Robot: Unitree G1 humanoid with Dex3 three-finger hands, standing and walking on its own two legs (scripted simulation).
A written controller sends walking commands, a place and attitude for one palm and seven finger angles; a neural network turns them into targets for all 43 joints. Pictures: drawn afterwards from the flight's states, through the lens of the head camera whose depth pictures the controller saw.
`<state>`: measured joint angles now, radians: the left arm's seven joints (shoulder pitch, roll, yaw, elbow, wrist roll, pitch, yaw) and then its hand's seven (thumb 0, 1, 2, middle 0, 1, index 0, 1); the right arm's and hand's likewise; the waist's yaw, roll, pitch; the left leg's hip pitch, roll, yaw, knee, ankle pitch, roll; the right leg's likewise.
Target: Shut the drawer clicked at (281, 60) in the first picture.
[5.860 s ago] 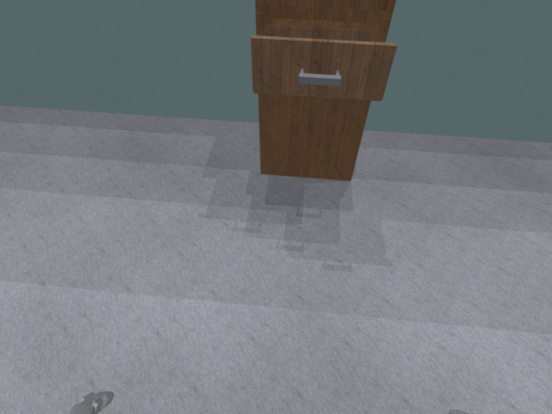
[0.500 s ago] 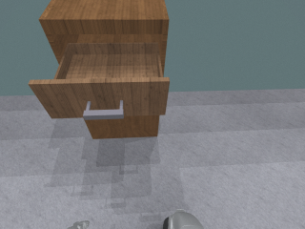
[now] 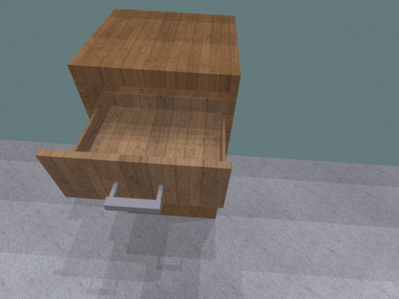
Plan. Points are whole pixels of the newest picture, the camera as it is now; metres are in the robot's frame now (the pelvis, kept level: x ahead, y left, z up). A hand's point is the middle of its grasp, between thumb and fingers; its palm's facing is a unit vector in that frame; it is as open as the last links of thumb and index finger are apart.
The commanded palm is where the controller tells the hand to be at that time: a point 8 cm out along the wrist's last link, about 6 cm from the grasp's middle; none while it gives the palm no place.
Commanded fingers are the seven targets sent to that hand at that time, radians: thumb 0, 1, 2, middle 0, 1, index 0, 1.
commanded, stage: come to a stop and stand still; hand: left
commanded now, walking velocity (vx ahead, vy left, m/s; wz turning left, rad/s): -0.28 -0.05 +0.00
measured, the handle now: (135, 196) +0.34 +0.19 -0.04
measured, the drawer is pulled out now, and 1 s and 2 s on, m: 0.28 0.28 0.28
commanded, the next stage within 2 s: look again from close up in 1.48 s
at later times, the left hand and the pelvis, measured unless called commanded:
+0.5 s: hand out of the picture -0.01 +0.14 -0.16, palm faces +0.05 -0.95 -0.30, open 7.3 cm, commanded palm none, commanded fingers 0.00 0.90 0.90 -0.20 -0.30 -0.20 -0.30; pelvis -0.03 -0.06 +0.00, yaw -1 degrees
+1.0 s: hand out of the picture -0.11 +0.13 -0.15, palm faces +0.12 -0.96 -0.25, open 7.3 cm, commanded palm none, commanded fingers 0.00 0.90 0.90 -0.20 -0.30 -0.20 -0.30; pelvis -0.05 -0.04 +0.01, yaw +0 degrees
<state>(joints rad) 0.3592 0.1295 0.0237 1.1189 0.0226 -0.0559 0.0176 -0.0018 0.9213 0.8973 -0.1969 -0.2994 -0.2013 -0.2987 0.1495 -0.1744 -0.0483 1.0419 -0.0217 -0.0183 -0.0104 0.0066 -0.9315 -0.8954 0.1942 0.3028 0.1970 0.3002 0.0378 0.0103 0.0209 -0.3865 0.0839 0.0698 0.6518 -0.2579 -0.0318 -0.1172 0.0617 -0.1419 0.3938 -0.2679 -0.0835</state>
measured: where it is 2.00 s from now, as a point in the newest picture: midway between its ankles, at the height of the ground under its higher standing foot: outside the picture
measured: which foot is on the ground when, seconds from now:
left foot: up 0.00-0.02, down 0.04-0.42, up 0.44-1.00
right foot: down 0.00-0.14, up 0.16-0.38, down 0.40-1.00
